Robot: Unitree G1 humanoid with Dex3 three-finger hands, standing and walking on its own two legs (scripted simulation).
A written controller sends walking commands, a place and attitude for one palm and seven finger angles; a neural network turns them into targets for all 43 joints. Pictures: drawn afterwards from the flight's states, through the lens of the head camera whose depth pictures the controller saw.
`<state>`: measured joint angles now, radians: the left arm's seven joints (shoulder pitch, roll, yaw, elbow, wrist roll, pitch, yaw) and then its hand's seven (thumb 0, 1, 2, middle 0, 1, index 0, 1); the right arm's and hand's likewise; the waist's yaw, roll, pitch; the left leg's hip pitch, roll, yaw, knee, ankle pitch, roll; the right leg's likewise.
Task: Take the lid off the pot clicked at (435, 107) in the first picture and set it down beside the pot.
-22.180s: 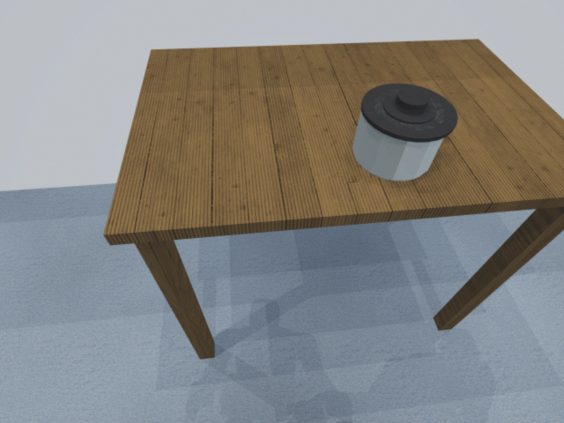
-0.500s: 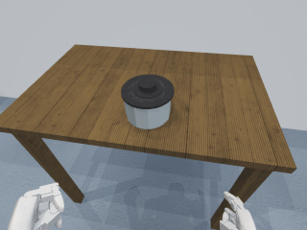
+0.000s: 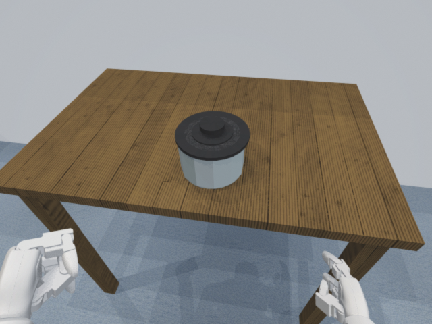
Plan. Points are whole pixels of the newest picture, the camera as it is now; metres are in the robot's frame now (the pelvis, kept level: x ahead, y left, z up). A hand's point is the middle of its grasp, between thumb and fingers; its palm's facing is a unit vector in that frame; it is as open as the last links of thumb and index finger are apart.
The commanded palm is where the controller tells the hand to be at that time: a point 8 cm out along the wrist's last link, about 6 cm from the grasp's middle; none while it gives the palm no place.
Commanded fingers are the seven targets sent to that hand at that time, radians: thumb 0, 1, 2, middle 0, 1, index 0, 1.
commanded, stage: raise the hand higher, near the body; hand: left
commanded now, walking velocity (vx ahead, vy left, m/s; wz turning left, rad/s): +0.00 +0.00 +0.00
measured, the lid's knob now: (212, 125) +0.48 +0.08 +0.14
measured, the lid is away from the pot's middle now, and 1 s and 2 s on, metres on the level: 0.00 0.00 0.00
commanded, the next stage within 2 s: reach forward and open the fingers in 0.26 s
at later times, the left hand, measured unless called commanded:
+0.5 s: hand (46, 234) +0.18 +0.27 +0.15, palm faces +0.28 -0.39 -0.88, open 3.0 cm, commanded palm +0.14 +0.29 +0.19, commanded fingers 0.00 0.64 1.07 -1.23 -1.22 -1.23 -1.22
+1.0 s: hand (43, 217) +0.20 +0.28 +0.17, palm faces -0.15 +0.02 -0.99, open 5.7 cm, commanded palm +0.19 +0.27 +0.23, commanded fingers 0.00 -0.14 1.50 -0.94 -0.33 -0.94 -0.33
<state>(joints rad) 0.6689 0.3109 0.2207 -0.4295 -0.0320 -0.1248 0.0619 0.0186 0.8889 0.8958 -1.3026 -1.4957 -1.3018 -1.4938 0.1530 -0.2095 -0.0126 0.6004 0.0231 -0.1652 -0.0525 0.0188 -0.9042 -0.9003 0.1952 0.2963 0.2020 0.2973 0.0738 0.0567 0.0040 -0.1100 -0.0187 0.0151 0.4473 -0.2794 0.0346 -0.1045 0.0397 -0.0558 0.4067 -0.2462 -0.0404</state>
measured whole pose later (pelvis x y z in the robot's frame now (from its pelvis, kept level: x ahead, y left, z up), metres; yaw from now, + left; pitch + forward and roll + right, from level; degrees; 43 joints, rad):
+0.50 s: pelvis -0.01 +0.03 +0.00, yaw -1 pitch -1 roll -1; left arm 0.50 0.50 0.23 -0.59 0.48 0.04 0.10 0.02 0.84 0.92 -1.30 -1.45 -1.30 -1.45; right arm 0.18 -0.25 0.04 0.54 0.01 0.00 0.01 0.02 -0.90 -0.90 0.20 0.30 0.20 0.30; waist 0.10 0.08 -0.01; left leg -0.20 -0.05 0.05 0.50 -0.29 0.07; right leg -0.22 0.01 -0.03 0.49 -0.26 -0.01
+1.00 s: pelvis -0.04 +0.02 +0.00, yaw +2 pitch -1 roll -1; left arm 0.08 0.76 0.14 -0.33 0.67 0.02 -0.40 0.00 0.13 1.37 -1.07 -0.66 -1.07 -0.66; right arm 0.12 -0.29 0.03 0.54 0.05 0.06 0.02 0.02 -0.91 -0.90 0.20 0.30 0.20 0.30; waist 0.09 0.14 0.01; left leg -0.22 -0.06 0.00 0.44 -0.20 0.07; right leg -0.22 -0.01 -0.08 0.43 -0.19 -0.01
